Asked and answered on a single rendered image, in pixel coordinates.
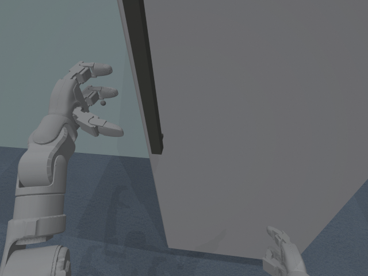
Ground left robot forearm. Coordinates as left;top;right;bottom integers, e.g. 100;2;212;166
0;114;78;276

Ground fridge door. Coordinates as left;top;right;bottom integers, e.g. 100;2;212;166
118;0;368;259

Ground robot left hand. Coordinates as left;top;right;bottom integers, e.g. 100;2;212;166
48;61;124;137

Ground robot left upper arm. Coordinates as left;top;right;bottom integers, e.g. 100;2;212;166
2;245;71;276

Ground handle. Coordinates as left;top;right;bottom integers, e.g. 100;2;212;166
122;0;163;155

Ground robot right hand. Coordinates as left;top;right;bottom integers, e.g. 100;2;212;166
262;226;307;276

